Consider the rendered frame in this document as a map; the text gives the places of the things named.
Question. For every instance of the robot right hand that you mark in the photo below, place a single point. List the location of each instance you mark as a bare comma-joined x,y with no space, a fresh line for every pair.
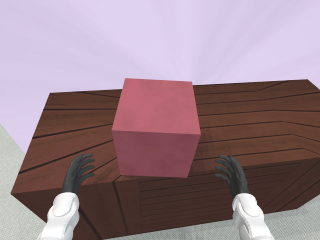
235,178

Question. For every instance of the robot left hand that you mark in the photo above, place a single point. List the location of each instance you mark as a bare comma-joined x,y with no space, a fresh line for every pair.
74,177

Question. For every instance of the carton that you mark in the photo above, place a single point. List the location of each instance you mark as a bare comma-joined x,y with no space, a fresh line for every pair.
156,128

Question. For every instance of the left robot forearm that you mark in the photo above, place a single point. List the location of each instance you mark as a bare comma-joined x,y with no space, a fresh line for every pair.
62,218

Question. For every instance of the right robot forearm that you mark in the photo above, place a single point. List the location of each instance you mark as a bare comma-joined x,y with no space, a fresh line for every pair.
249,218

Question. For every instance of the pedestal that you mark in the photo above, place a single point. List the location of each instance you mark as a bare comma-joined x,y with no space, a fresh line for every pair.
271,127

